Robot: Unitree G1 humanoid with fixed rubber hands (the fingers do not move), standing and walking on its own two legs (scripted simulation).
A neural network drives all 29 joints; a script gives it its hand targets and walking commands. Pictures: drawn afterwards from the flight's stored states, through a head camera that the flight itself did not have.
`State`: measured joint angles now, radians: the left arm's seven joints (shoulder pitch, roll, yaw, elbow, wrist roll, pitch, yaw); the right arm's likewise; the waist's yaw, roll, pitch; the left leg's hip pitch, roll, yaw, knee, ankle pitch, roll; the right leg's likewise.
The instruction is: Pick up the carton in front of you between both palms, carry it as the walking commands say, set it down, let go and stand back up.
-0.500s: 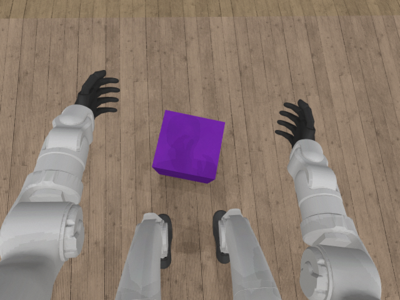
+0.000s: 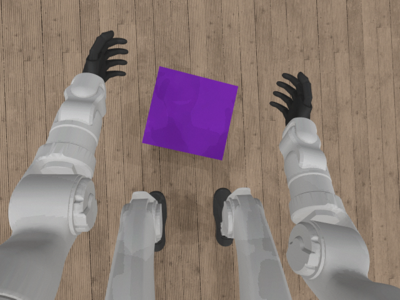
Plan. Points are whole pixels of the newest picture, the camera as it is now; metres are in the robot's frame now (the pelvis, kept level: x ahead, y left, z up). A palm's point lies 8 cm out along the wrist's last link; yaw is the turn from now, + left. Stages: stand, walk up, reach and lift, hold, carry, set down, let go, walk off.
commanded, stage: reach and lift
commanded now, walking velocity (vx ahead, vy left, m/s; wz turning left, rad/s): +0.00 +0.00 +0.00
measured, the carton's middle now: (188, 119) +0.46 +0.00 -0.44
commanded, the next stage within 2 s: none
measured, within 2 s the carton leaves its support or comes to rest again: leaves its support in 1.40 s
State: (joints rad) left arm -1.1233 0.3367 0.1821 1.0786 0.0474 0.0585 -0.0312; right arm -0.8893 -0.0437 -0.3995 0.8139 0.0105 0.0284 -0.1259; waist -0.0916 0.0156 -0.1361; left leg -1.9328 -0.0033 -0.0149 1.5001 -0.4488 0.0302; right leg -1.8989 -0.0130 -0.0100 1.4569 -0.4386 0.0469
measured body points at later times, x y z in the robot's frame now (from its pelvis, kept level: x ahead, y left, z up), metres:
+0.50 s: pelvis -0.05 -0.01 -0.17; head +0.31 +0.01 +0.10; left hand +0.51 +0.18 -0.36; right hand +0.45 -0.20 -0.34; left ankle +0.07 +0.10 -0.53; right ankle +0.08 -0.14 -0.53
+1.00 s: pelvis -0.04 -0.01 -0.18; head +0.32 +0.02 +0.08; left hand +0.51 +0.16 -0.37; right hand +0.46 -0.19 -0.36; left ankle +0.07 +0.10 -0.53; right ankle +0.08 -0.14 -0.53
